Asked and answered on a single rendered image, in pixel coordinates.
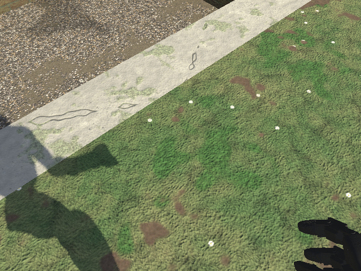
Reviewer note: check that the robot right hand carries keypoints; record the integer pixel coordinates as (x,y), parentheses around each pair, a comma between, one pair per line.
(347,259)

